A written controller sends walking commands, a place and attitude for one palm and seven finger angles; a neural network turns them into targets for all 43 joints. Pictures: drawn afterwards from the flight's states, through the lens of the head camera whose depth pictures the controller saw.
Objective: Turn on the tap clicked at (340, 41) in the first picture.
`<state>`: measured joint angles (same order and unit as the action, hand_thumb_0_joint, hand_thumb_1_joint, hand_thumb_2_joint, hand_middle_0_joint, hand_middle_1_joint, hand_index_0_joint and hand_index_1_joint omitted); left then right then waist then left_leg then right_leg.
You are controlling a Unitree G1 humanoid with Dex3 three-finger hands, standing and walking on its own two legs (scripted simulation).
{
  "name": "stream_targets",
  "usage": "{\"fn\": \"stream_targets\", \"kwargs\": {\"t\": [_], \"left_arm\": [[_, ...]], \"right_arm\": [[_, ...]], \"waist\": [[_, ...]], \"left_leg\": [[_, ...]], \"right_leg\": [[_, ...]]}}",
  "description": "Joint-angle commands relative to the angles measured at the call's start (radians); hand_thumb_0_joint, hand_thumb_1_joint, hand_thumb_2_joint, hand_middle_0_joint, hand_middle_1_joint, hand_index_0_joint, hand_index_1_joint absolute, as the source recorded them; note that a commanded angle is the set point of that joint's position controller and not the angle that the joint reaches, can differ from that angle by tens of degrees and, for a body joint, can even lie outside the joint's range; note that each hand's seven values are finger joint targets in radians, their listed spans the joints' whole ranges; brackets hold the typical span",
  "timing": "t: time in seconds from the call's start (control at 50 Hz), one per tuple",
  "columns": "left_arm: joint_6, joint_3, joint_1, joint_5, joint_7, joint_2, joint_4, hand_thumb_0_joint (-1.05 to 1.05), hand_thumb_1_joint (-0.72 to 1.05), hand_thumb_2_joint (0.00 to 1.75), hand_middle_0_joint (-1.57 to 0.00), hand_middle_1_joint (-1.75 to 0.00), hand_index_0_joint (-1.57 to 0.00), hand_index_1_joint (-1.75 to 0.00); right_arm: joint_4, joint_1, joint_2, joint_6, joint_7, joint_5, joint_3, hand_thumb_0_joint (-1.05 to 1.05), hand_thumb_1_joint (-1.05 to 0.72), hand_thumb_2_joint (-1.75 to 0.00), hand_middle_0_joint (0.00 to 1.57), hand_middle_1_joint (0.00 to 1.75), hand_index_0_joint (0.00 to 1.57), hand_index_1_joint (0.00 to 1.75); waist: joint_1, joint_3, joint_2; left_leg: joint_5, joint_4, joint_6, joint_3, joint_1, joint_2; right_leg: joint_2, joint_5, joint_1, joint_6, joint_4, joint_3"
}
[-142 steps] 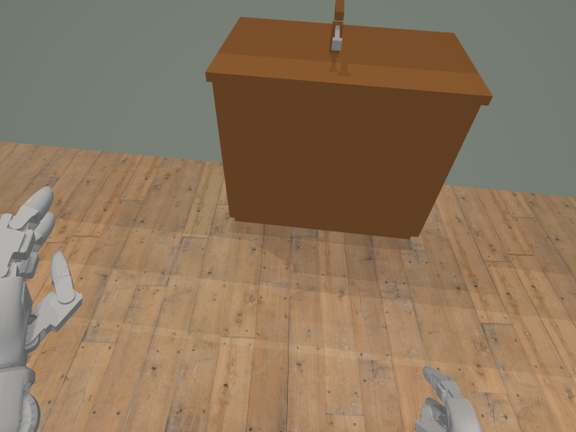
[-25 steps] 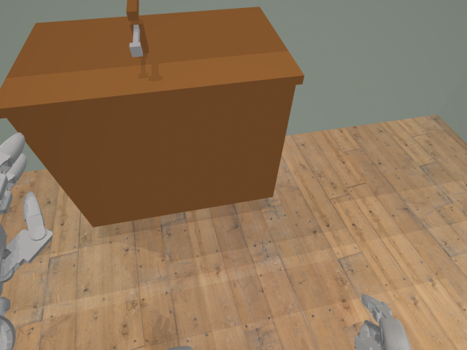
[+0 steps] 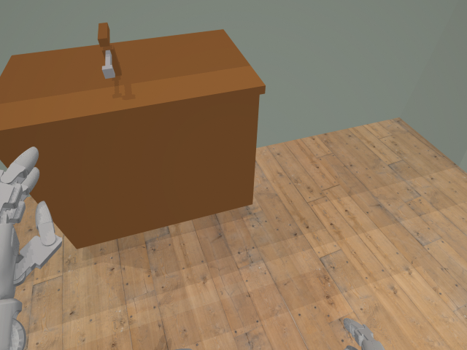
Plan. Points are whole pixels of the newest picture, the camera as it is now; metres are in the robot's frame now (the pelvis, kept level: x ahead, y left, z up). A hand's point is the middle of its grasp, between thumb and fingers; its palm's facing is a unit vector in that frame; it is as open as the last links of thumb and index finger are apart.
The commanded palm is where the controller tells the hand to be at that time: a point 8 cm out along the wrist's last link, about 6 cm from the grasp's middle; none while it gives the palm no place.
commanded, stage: take the last steps up to it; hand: left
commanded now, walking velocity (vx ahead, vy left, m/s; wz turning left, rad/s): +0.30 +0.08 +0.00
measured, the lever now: (108, 71) +0.82 +0.40 +0.08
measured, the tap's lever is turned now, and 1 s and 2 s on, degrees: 0 0 0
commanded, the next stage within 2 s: come to a stop and stand still in 1.66 s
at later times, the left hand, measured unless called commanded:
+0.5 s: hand (76, 202) +0.28 +0.23 +0.17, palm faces +0.41 -0.80 -0.45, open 7.4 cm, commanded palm +0.22 +0.28 +0.18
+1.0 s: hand (100, 135) +0.41 +0.24 +0.18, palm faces +0.35 -0.84 -0.42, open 7.4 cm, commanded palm +0.35 +0.29 +0.18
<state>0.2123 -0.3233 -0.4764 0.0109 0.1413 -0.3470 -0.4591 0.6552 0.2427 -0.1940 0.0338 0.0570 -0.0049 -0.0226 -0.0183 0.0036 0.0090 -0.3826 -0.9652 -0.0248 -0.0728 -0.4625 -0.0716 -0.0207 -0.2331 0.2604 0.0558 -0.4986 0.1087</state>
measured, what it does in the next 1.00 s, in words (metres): walks ahead: left foot, then right foot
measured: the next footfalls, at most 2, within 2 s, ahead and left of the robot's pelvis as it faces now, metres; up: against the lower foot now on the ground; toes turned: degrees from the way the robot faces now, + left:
left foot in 0.16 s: +0.07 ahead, +0.15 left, +0.00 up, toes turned +8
right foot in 0.44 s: +0.13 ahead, -0.10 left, +0.00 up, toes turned -9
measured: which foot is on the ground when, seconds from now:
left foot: up 0.00-0.14, down 0.16-0.44, up 0.46-0.76, down 0.78-1.00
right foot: down 0.00-0.18, up 0.20-0.42, down 0.44-0.80, up 0.82-1.00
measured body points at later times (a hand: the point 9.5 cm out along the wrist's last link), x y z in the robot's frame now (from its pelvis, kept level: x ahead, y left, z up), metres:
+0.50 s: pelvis +0.06 +0.00 -0.02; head +0.07 -0.02 +0.43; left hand +0.25 +0.27 +0.19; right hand +0.22 -0.21 -0.12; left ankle +0.03 +0.13 -0.71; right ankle +0.09 -0.09 -0.74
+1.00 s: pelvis +0.18 +0.02 +0.00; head +0.21 +0.02 +0.45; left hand +0.39 +0.29 +0.20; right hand +0.34 -0.20 -0.09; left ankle +0.18 +0.15 -0.74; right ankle +0.20 -0.09 -0.70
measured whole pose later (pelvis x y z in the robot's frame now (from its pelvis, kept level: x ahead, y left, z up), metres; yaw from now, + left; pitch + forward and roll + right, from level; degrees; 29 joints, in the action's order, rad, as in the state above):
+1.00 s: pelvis +0.18 +0.02 +0.00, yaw -2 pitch +0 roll +0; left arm 0.23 -0.37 -0.47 0.03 0.15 -0.37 -0.53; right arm 0.60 0.20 -0.14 0.11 0.05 0.00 -0.01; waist -0.02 -0.05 0.00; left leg -0.28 -0.53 -0.01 -0.16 -0.25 -0.10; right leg -0.07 -0.41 0.44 -0.03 -0.86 0.12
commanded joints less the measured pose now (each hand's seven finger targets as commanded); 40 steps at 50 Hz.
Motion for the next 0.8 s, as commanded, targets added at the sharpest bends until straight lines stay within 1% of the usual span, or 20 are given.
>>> {"fn": "stream_targets", "kwargs": {"t": [0.0, 0.08, 0.12, 0.16, 0.18, 0.2, 0.24, 0.32, 0.38, 0.4, 0.42, 0.44, 0.46, 0.5, 0.56, 0.66, 0.72, 0.74, 0.76, 0.78], "left_arm": [[0.058, -0.144, 0.057, 0.006, 0.037, -0.186, -0.173, 0.0, 0.9, 0.9, -0.2, -0.3, -0.2, -0.3], [0.052, -0.111, 0.109, 0.006, 0.048, -0.17, -0.199, 0.0, 0.9, 0.9, -0.2, -0.3, -0.2, -0.3], [0.057, -0.1, 0.159, 0.006, 0.049, -0.169, -0.22, 0.0, 0.9, 0.9, -0.2, -0.3, -0.2, -0.3], [0.074, -0.1, 0.169, 0.007, 0.047, -0.158, -0.253, 0.0, 0.9, 0.9, -0.2, -0.3, -0.2, -0.3], [0.079, -0.112, 0.17, -0.004, 0.043, -0.184, -0.214, 0.0, 0.9, 0.9, -0.2, -0.3, -0.2, -0.3], [0.078, -0.116, 0.149, -0.01, 0.038, -0.183, -0.197, 0.0, 0.9, 0.9, -0.2, -0.3, -0.2, -0.3], [0.084, -0.12, 0.137, -0.011, 0.033, -0.185, -0.264, 0.0, 0.9, 0.9, -0.2, -0.3, -0.2, -0.3], [0.075, -0.12, 0.068, -0.001, 0.035, -0.165, -0.253, 0.0, 0.9, 0.9, -0.2, -0.3, -0.2, -0.3], [0.061, -0.125, 0.093, -0.003, 0.036, -0.167, -0.18, 0.0, 0.9, 0.9, -0.2, -0.3, -0.2, -0.3], [0.059, -0.135, 0.103, -0.008, 0.037, -0.18, -0.153, 0.0, 0.9, 0.9, -0.2, -0.3, -0.2, -0.3], [0.055, -0.157, 0.113, -0.009, 0.04, -0.214, -0.129, 0.0, 0.9, 0.9, -0.2, -0.3, -0.2, -0.3], [0.048, -0.158, 0.133, 0.007, 0.034, -0.207, -0.11, 0.0, 0.9, 0.9, -0.2, -0.3, -0.2, -0.3], [0.062, -0.148, 0.172, 0.012, 0.026, -0.208, -0.143, 0.0, 0.9, 0.9, -0.2, -0.3, -0.2, -0.3], [0.084, -0.158, 0.122, 0.009, 0.019, -0.206, -0.161, 0.0, 0.9, 0.9, -0.2, -0.3, -0.2, -0.3], [0.101, -0.159, 0.103, 0.002, 0.027, -0.206, -0.23, 0.0, 0.9, 0.9, -0.2, -0.3, -0.2, -0.3], [0.086, -0.155, 0.062, 0.012, 0.05, -0.187, -0.287, 0.0, 0.9, 0.9, -0.2, -0.3, -0.2, -0.3], [0.084, -0.154, 0.092, 0.01, 0.056, -0.189, -0.295, 0.0, 0.9, 0.9, -0.2, -0.3, -0.2, -0.3], [0.086, -0.148, 0.089, 0.012, 0.054, -0.181, -0.293, 0.0, 0.9, 0.9, -0.2, -0.3, -0.2, -0.3], [0.09, -0.141, 0.109, 0.014, 0.053, -0.169, -0.312, 0.0, 0.9, 0.9, -0.2, -0.3, -0.2, -0.3], [0.102, -0.136, 0.122, 0.013, 0.047, -0.176, -0.271, 0.0, 0.9, 0.9, -0.2, -0.3, -0.2, -0.3]], "right_arm": [[-0.178, -0.122, -0.096, 0.062, 0.022, 0.0, 0.048, 0.0, -0.9, -0.9, 0.2, 0.3, 0.2, 0.3], [-0.185, -0.098, -0.102, 0.081, 0.033, -0.003, 0.057, 0.0, -0.9, -0.9, 0.2, 0.3, 0.2, 0.3], [-0.189, -0.08, -0.124, 0.085, 0.041, 0.002, 0.071, 0.0, -0.9, -0.9, 0.2, 0.3, 0.2, 0.3], [-0.199, -0.085, -0.151, 0.088, 0.041, 0.008, 0.075, 0.0, -0.9, -0.9, 0.2, 0.3, 0.2, 0.3], [-0.182, -0.097, -0.128, 0.095, 0.038, 0.003, 0.065, 0.0, -0.9, -0.9, 0.2, 0.3, 0.2, 0.3], [-0.179, -0.106, -0.12, 0.102, 0.034, 0.005, 0.069, 0.0, -0.9, -0.9, 0.2, 0.3, 0.2, 0.3], [-0.169, -0.105, -0.124, 0.116, 0.027, 0.009, 0.075, 0.0, -0.9, -0.9, 0.2, 0.3, 0.2, 0.3], [-0.163, -0.095, -0.124, 0.128, 0.017, 0.006, 0.07, 0.0, -0.9, -0.9, 0.2, 0.3, 0.2, 0.3], [-0.163, -0.108, -0.124, 0.115, 0.02, 0.008, 0.067, 0.0, -0.9, -0.9, 0.2, 0.3, 0.2, 0.3], [-0.162, -0.108, -0.112, 0.105, 0.021, 0.008, 0.067, 0.0, -0.9, -0.9, 0.2, 0.3, 0.2, 0.3], [-0.171, -0.106, -0.09, 0.096, 0.017, 0.011, 0.065, 0.0, -0.9, -0.9, 0.2, 0.3, 0.2, 0.3], [-0.183, -0.133, -0.114, 0.101, 0.006, 0.011, 0.077, 0.0, -0.9, -0.9, 0.2, 0.3, 0.2, 0.3], [-0.172, -0.14, -0.118, 0.102, 0.0, 0.009, 0.08, 0.0, -0.9, -0.9, 0.2, 0.3, 0.2, 0.3], [-0.144, -0.127, -0.099, 0.083, -0.002, 0.008, 0.058, 0.0, -0.9, -0.9, 0.2, 0.3, 0.2, 0.3], [-0.159, -0.154, -0.095, 0.074, 0.007, 0.006, 0.055, 0.0, -0.9, -0.9, 0.2, 0.3, 0.2, 0.3], [-0.198, -0.125, -0.079, 0.09, 0.01, 0.0, 0.058, 0.0, -0.9, -0.9, 0.2, 0.3, 0.2, 0.3], [-0.202, -0.099, -0.104, 0.093, 0.022, 0.002, 0.079, 0.0, -0.9, -0.9, 0.2, 0.3, 0.2, 0.3], [-0.205, -0.083, -0.125, 0.094, 0.03, 0.008, 0.09, 0.0, -0.9, -0.9, 0.2, 0.3, 0.2, 0.3], [-0.21, -0.085, -0.149, 0.092, 0.025, 0.012, 0.098, 0.0, -0.9, -0.9, 0.2, 0.3, 0.2, 0.3], [-0.216, -0.093, -0.136, 0.094, 0.019, 0.012, 0.089, 0.0, -0.9, -0.9, 0.2, 0.3, 0.2, 0.3]], "waist": [[0.028, 0.063, -0.137], [0.021, 0.073, -0.119], [0.007, 0.07, -0.042], [0.004, 0.049, 0.276], [-0.007, 0.016, 0.299], [-0.005, -0.033, 0.263], [0.011, -0.012, 0.201], [0.013, 0.029, 0.229], [0.017, 0.043, 0.157], [0.025, 0.053, 0.028], [0.025, 0.062, -0.253], [0.042, 0.054, -0.329], [0.03, 0.001, -0.248], [0.019, -0.009, -0.115], [0.019, 0.052, -0.105], [0.041, 0.106, -0.153], [0.023, 0.102, -0.06], [0.004, 0.115, 0.061], [-0.001, 0.144, 0.254], [0.002, 0.126, 0.294]], "left_leg": [[0.024, 0.22, 0.019, -0.033, 0.011, -0.005], [0.057, 0.445, 0.034, -0.083, 0.216, 0.033], [0.013, 0.554, 0.055, -0.049, 0.315, 0.005], [-0.022, 0.694, 0.185, 0.348, 0.46, -0.251], [-0.166, 0.79, 0.245, 0.476, 0.352, -0.331], [-0.217, 0.795, 0.27, 0.476, 0.288, -0.337], [-0.083, 0.73, 0.243, 0.321, 0.307, -0.278], [0.147, 0.653, 0.181, 0.128, 0.251, -0.211], [0.026, 0.501, 0.121, 0.045, 0.122, -0.165], [-0.01, 0.315, 0.095, -0.008, 0.019, -0.114], [-0.113, 0.032, 0.049, -0.081, -0.175, 0.009], [-0.159, -0.163, 0.028, 0.007, -0.264, 0.033], [-0.106, -0.243, 0.018, 0.089, -0.272, -0.003], [0.001, -0.258, 0.001, 0.094, -0.254, -0.042], [0.035, -0.02, 0.004, 0.043, -0.134, -0.052], [0.102, 0.326, 0.025, -0.09, 0.076, 0.018], [0.186, 0.506, 0.032, -0.111, 0.281, 0.026], [0.195, 0.555, 0.068, -0.011, 0.403, -0.036], [0.295, 0.595, 0.152, 0.25, 0.536, -0.213], [0.306, 0.67, 0.236, 0.448, 0.511, -0.335]], "right_leg": [[-0.255, -0.221, -0.054, 0.119, 0.28, -0.274], [-0.211, -0.325, -0.007, 0.083, 0.221, -0.256], [-0.158, -0.314, 0.032, 0.041, 0.092, -0.216], [0.01, -0.288, 0.28, -0.043, -0.274, -0.043], [0.002, -0.346, 0.312, -0.048, -0.462, -0.053], [-0.033, -0.294, 0.333, -0.048, -0.524, -0.093], [-0.054, -0.234, 0.321, -0.06, -0.466, -0.071], [-0.011, -0.188, 0.109, -0.075, -0.203, 0.036], [0.006, -0.093, -0.119, -0.063, 0.005, 0.058], [-0.067, -0.132, -0.211, -0.02, 0.081, -0.077], [-0.272, -0.181, -0.293, 0.086, 0.195, -0.46], [-0.392, -0.238, -0.274, 0.148, 0.277, -0.685], [-0.41, -0.296, -0.198, 0.171, 0.31, -0.693], [-0.358, -0.108, -0.16, 0.157, 0.269, -0.456], [-0.302, 0.168, -0.151, 0.116, 0.207, -0.245], [-0.258, 0.129, -0.165, 0.097, 0.158, -0.178], [-0.192, 0.038, -0.088, 0.043, 0.024, -0.136], [-0.15, 0.043, 0.005, 0.005, -0.137, -0.096], [-0.039, -0.123, 0.191, -0.051, -0.376, -0.013], [0.004, -0.399, 0.301, -0.059, -0.568, -0.028]]}}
